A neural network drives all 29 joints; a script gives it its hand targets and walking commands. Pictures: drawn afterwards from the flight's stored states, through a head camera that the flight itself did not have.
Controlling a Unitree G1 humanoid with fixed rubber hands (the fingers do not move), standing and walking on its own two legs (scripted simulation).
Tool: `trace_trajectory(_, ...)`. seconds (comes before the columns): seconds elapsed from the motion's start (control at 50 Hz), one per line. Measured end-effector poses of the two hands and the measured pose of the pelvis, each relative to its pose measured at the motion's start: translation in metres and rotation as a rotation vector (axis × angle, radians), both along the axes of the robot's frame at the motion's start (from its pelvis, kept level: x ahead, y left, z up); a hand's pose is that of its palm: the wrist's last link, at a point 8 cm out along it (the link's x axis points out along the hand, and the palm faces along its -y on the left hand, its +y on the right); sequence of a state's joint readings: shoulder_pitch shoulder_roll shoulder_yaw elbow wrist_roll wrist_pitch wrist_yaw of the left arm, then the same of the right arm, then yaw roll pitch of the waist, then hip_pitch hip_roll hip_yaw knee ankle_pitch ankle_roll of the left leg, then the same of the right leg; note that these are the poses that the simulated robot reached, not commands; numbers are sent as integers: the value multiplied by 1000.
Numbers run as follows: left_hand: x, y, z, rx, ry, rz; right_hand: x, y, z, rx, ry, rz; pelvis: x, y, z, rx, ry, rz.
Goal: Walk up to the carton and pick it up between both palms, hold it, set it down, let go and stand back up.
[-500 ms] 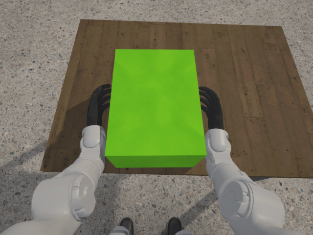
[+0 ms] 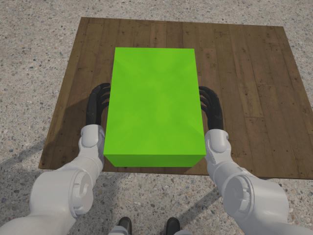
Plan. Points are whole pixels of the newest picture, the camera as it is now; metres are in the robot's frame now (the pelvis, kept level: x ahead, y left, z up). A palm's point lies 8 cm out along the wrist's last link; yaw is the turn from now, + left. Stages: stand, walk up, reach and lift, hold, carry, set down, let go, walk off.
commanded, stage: reach and lift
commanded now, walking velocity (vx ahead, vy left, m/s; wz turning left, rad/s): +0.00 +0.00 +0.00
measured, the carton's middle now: (154, 107) +0.45 +0.02 -0.04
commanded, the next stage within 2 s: none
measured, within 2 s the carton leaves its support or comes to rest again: leaves its support in 0.48 s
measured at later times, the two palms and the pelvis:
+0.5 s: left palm (96, 126) +0.38 +0.16 -0.02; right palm (219, 128) +0.39 -0.14 -0.01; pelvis -0.01 +0.00 +0.00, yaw +0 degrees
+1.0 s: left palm (74, 97) +0.38 +0.17 +0.12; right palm (240, 102) +0.39 -0.14 +0.12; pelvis -0.01 +0.01 +0.02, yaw +1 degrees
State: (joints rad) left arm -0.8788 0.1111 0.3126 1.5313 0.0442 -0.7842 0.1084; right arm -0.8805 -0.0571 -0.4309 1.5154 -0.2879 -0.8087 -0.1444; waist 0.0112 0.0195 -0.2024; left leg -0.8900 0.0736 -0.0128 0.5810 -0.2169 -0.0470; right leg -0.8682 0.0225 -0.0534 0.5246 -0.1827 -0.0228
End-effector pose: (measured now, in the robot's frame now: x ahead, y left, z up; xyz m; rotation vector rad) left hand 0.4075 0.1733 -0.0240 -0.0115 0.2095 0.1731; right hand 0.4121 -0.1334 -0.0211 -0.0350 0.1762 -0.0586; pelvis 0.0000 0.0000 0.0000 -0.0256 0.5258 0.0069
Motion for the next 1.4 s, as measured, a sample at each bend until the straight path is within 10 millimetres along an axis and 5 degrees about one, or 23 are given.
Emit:
trace_trajectory(0.6, -34, -12, 15, -5, 76, 4, -31, -11, 24, -62, 88, 4, -13, 2, 0, 4, -90, 5)
trace_trajectory(0.72, -31, -14, 39, 8, 46, -17, -32, -12, 51, -45, 59, -17, -15, 4, 0, 5, -137, 17)
trace_trajectory(1.04, -26, -1, 151, 21, -13, 5, -24, 0, 152, 48, 12, -18, -9, 7, 25, 16, -385, 12)
trace_trajectory(1.4, -36, 1, 152, 33, 17, -31, -41, 2, 158, 30, 48, -47, -5, 9, 32, 16, -500, 36)
